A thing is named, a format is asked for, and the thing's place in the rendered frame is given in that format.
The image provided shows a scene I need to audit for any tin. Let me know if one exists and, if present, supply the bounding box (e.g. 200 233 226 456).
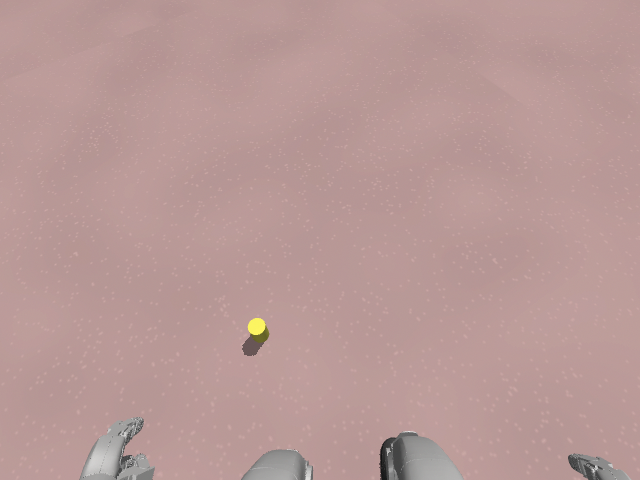
248 318 269 343

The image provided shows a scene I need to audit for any right robot foot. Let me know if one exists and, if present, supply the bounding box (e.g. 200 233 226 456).
380 437 396 480

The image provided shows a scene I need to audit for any right robot hand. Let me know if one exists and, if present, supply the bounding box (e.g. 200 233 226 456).
568 454 631 480

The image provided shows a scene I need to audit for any left robot hand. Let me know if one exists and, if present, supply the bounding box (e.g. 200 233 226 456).
79 417 155 480

